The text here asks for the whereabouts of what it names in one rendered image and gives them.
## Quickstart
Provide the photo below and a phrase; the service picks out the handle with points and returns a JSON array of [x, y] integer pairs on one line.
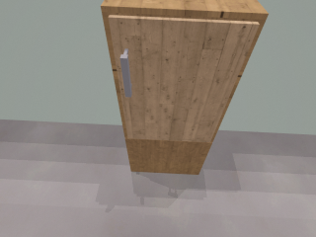
[[124, 64]]

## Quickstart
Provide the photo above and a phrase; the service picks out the cupboard door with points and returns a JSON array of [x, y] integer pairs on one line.
[[182, 72]]

